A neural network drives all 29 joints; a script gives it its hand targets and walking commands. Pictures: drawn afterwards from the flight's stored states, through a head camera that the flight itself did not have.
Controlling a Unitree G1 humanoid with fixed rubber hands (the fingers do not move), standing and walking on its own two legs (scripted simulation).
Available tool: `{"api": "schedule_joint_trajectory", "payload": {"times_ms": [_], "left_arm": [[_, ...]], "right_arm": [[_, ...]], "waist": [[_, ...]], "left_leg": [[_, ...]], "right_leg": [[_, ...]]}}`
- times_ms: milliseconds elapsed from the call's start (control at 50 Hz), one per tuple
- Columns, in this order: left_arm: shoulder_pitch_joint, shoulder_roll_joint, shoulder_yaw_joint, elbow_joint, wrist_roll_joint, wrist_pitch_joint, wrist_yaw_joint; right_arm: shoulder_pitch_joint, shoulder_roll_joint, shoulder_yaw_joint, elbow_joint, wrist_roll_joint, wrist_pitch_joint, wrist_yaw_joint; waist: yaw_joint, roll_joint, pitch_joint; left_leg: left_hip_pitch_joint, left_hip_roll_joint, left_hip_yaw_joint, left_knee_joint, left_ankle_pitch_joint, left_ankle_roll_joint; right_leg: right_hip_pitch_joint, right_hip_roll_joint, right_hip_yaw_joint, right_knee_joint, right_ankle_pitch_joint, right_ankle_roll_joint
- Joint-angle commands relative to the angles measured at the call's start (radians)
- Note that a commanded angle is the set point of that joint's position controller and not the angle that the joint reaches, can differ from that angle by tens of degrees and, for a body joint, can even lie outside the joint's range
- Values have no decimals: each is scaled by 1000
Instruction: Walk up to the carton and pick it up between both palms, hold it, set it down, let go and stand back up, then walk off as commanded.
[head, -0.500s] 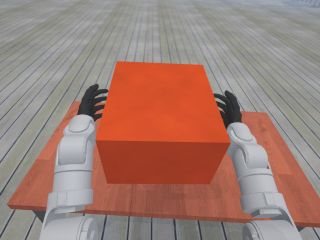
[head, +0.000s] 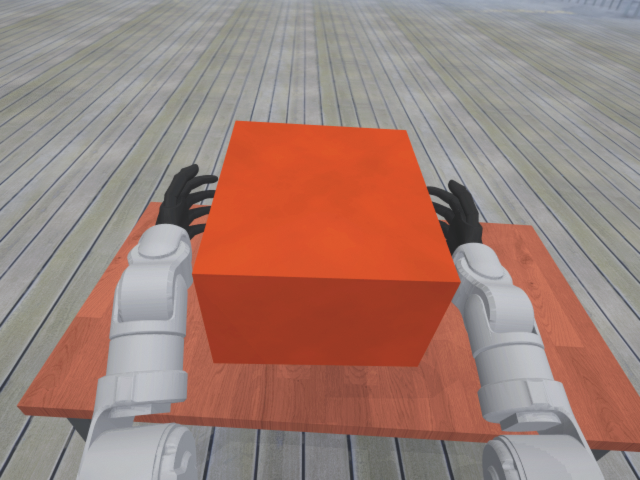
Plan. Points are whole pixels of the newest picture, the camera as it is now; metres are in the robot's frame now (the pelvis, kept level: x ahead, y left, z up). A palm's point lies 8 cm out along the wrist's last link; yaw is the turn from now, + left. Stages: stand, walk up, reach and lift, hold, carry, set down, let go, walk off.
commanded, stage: hold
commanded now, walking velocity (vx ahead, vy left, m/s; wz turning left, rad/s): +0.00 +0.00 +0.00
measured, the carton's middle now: (319, 234) +0.41 -0.01 +0.14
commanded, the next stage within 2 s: none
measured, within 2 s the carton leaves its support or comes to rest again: neither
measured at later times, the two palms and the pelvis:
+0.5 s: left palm (179, 230) +0.36 +0.17 +0.18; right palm (462, 244) +0.36 -0.18 +0.17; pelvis +0.01 +0.00 +0.00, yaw +1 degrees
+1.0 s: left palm (175, 230) +0.36 +0.17 +0.18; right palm (460, 243) +0.36 -0.18 +0.17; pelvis +0.00 +0.00 +0.00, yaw +1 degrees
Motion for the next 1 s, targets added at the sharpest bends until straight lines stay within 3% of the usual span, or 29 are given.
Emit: {"api": "schedule_joint_trajectory", "payload": {"times_ms": [0,80,160,260,320,540,680,820,980], "left_arm": [[-662,-598,-512,-162,-145,-81,-149],[-644,-602,-503,-152,-136,-74,-153],[-671,-596,-523,-189,-150,-80,-159],[-645,-594,-537,-203,-163,-89,-156],[-649,-593,-543,-227,-163,-89,-160],[-643,-583,-531,-204,-164,-83,-164],[-636,-570,-503,-180,-140,-73,-166],[-684,-593,-546,-222,-166,-83,-162],[-658,-584,-522,-182,-149,-79,-158]], "right_arm": [[-868,577,464,-330,104,-77,125],[-875,579,470,-325,105,-77,122],[-838,581,459,-316,103,-75,116],[-869,600,503,-395,124,-88,108],[-841,598,509,-387,131,-81,99],[-861,592,511,-411,129,-70,94],[-844,583,494,-353,113,-60,102],[-859,588,477,-366,113,-74,107],[-851,584,474,-344,102,-71,110]], "waist": [[-1,32,-381],[3,30,-364],[-23,44,-375],[0,31,-423],[-15,42,-406],[-4,12,-382],[4,19,-354],[-23,47,-402],[-7,37,-376]], "left_leg": [[125,-55,65,-19,185,-15],[126,-56,71,-21,202,-13],[135,-59,67,-18,208,-19],[149,-68,68,2,274,-14],[154,-69,65,8,296,-19],[145,-65,67,-7,252,-9],[131,-64,70,-24,207,-7],[143,-61,66,-8,225,-19],[125,-62,68,-19,178,-10]], "right_leg": [[91,65,-48,-22,113,2],[98,66,-49,-26,118,2],[109,63,-48,-25,140,7],[137,64,-48,-13,214,16],[145,64,-47,-8,245,19],[121,65,-49,-17,197,23],[114,62,-49,-25,148,13],[110,64,-51,-20,161,10],[99,60,-49,-24,124,11]]}}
